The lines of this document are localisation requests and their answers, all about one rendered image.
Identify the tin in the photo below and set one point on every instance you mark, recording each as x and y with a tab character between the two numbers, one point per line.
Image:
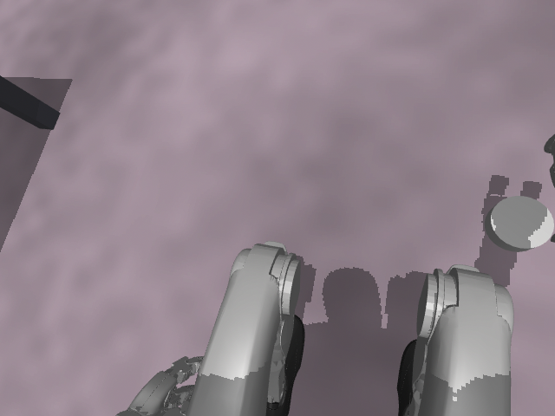
519	223

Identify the right robot foot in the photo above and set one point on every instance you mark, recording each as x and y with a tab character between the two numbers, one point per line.
404	384

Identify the left robot hand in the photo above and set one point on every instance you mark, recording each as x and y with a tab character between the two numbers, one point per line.
161	397

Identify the left robot foot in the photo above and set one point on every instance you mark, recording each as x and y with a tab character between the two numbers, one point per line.
291	367

